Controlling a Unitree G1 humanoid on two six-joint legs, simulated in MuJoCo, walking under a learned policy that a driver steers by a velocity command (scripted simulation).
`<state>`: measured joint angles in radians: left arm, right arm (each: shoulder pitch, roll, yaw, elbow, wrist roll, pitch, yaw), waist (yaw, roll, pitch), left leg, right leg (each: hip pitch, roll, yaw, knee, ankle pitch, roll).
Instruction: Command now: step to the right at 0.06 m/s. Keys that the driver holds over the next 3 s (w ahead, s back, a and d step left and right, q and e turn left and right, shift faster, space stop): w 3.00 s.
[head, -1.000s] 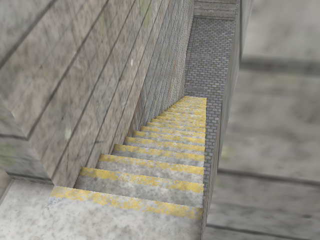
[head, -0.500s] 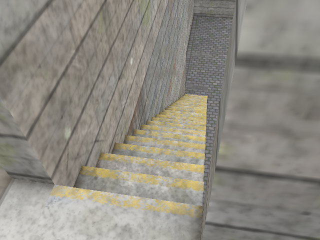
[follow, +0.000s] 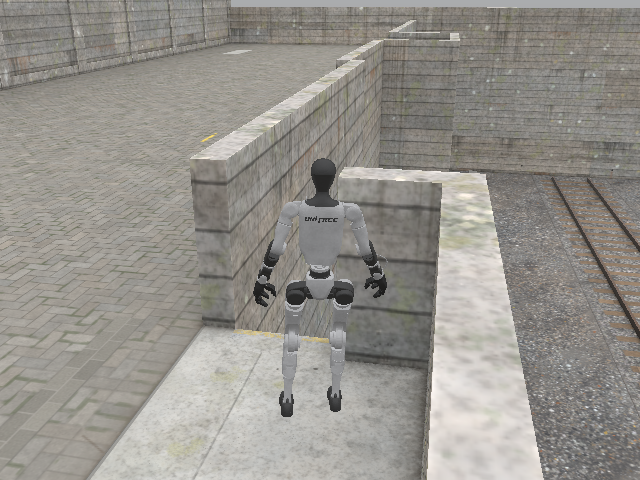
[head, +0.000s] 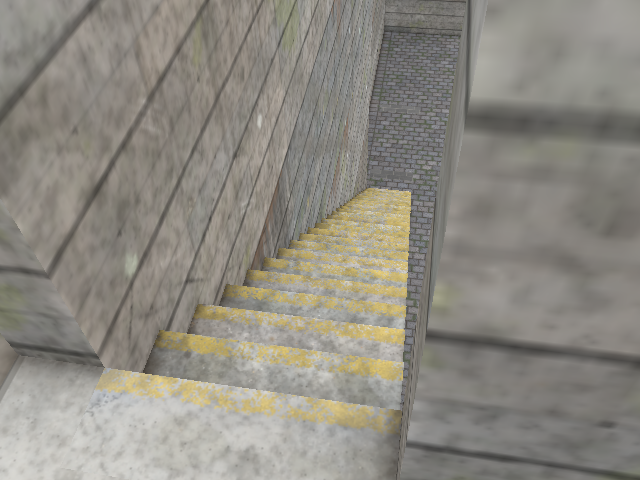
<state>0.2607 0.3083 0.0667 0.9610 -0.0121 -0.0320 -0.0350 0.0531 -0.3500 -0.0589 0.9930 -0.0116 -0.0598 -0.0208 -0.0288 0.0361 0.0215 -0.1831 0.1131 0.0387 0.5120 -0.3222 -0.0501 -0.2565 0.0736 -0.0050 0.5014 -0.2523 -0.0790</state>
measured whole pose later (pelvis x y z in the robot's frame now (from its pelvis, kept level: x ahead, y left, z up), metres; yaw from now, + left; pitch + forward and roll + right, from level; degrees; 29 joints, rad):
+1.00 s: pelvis +0.01 +0.01 +0.00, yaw -1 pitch +0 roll +0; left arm 0.23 0.28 0.05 1.03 0.00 -0.05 -0.09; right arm 0.06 -0.31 -0.03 1.03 -0.01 -0.05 0.03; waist -0.03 0.03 0.03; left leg -0.14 0.08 0.06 0.43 -0.28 -0.06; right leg -0.22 0.06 0.03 0.47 -0.25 -0.06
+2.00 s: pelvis +0.01 -0.01 +0.00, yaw -1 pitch +0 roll +0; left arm 0.25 0.29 0.05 0.96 -0.02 -0.04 -0.08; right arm 0.05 -0.34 -0.05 0.99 -0.01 -0.04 0.02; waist -0.02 0.04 0.03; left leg -0.18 0.11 0.04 0.50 -0.32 -0.09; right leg -0.25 0.09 0.01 0.50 -0.26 -0.08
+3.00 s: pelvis +0.01 +0.01 +0.00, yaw -2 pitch +1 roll +0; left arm 0.27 0.29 0.05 0.97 0.00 -0.03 -0.06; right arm 0.07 -0.31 -0.03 0.99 -0.02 -0.05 0.00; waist -0.02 0.03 0.03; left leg -0.15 0.09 0.07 0.43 -0.28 -0.05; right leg -0.23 0.07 0.05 0.46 -0.24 -0.06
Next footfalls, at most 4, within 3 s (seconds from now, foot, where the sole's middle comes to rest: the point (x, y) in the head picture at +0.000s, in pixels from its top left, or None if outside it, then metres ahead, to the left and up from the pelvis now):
none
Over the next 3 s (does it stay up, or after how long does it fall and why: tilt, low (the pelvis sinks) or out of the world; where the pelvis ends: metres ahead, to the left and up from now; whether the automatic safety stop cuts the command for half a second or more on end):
stays up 0.01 0.01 0.00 its command is cut before an obstacle from the start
